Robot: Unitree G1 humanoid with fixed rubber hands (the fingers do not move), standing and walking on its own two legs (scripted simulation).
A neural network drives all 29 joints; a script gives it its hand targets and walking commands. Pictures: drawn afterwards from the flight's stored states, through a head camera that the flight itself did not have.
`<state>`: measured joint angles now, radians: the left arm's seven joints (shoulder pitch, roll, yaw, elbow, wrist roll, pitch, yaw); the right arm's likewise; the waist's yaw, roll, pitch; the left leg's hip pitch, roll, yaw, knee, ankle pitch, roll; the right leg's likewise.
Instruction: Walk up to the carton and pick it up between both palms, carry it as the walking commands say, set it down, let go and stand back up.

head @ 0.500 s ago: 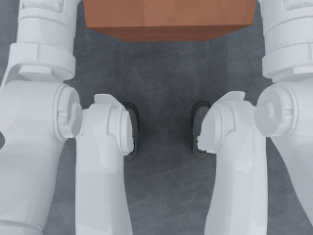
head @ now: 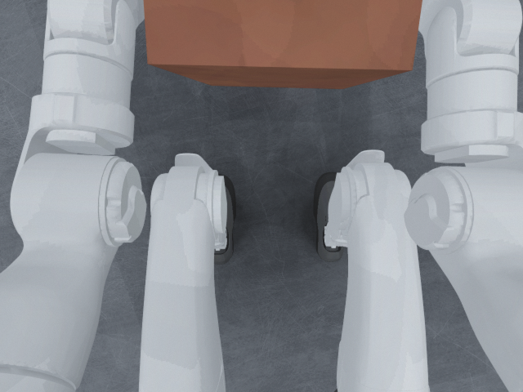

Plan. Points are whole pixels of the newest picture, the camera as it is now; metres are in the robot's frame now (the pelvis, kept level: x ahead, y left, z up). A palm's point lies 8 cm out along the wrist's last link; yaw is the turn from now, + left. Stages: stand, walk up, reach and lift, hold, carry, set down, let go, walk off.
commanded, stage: reach and lift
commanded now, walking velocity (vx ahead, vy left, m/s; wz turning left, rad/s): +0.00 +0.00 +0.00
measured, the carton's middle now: out of the picture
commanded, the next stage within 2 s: none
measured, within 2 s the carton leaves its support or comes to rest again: neither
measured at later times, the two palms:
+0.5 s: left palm out of the picture +0.55 +0.15 -0.02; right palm out of the picture +0.53 -0.16 -0.02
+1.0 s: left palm out of the picture +0.52 +0.15 +0.05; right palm out of the picture +0.51 -0.17 +0.06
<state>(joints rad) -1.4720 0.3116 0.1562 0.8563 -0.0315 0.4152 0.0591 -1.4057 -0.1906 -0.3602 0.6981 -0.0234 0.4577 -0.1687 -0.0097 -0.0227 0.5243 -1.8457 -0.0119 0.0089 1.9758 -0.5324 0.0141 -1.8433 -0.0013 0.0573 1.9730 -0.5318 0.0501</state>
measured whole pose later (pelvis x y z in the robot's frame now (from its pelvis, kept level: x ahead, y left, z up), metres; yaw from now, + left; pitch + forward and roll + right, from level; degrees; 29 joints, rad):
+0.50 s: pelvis -0.01 +0.00 +0.05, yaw +0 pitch +18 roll +0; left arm -1.40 0.27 0.19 0.80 0.00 0.46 0.06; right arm -1.34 -0.16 -0.40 0.66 -0.05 0.48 -0.15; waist -0.01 -0.02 0.52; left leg -1.64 -0.01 0.01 1.82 -0.50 0.01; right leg -1.64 0.00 0.06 1.81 -0.50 0.05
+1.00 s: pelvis -0.01 +0.00 +0.11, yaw +0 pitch +14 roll +0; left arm -1.31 0.24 0.19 0.77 0.02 0.47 0.06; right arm -1.25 -0.13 -0.40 0.63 -0.07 0.50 -0.14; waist -0.01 -0.02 0.52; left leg -1.40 -0.01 0.01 1.63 -0.46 0.01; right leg -1.40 0.00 0.06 1.62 -0.46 0.05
